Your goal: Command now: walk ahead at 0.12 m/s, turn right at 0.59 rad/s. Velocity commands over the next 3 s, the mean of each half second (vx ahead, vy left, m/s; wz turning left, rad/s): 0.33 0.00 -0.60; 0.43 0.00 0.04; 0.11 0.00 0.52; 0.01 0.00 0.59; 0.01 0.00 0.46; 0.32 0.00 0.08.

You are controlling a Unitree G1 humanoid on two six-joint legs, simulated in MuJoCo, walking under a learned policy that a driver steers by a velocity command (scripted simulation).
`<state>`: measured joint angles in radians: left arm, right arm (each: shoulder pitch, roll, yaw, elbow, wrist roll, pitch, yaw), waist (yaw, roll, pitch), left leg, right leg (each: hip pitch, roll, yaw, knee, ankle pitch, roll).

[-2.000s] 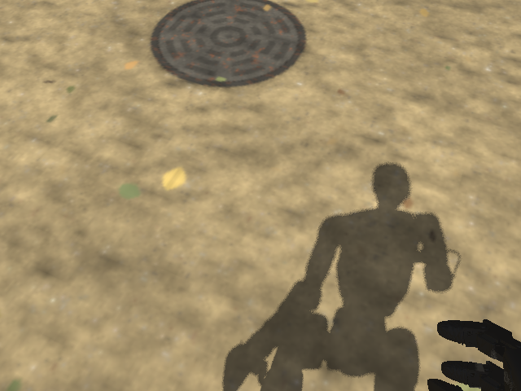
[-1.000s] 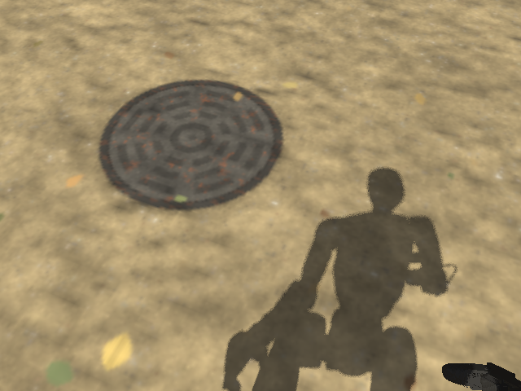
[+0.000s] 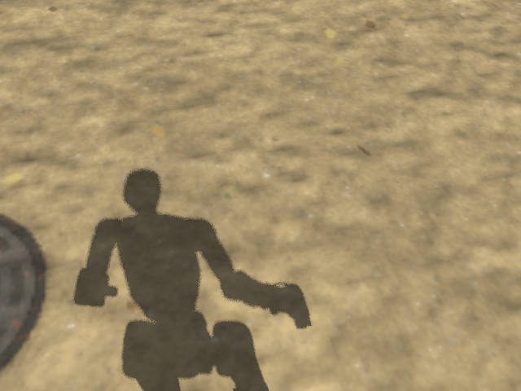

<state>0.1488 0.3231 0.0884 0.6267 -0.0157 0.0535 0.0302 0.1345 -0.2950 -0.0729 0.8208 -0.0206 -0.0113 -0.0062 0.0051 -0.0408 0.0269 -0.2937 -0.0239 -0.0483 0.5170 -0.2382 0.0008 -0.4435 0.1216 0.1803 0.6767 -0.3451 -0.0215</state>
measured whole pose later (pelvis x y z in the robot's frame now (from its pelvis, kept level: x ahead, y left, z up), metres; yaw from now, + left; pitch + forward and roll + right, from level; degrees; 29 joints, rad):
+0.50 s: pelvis +0.11 -0.09 -0.01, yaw -18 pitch +2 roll +1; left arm 0.19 0.31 0.07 0.58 -0.02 -0.02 -0.03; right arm 0.29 -0.34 -0.08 0.81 0.02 -0.07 0.01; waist -0.05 0.03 0.02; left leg -0.33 0.10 0.01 1.07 -0.46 -0.03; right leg -0.38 0.02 -0.03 0.63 -0.29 -0.07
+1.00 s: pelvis +0.38 -0.17 -0.02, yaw -13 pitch +3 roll +0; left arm 0.32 0.30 0.04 0.74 0.01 -0.05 0.02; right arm 0.08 -0.31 -0.04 0.69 0.00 -0.08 0.06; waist 0.03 0.01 0.06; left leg -0.52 -0.09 0.03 0.55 -0.09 0.10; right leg -0.19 0.06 0.02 1.12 -0.55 0.03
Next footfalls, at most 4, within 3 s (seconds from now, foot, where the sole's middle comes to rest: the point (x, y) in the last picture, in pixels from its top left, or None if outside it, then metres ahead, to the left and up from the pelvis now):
0.42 right None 0.14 -0.19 -0.77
0.92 left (318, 358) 0.55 -0.14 -0.77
1.38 right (403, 341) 0.60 -0.37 -0.77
1.78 left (308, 370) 0.52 -0.11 -0.77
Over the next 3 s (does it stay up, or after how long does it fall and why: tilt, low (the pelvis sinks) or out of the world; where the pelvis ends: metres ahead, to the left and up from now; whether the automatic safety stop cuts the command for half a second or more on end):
stays up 0.64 -0.17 -0.01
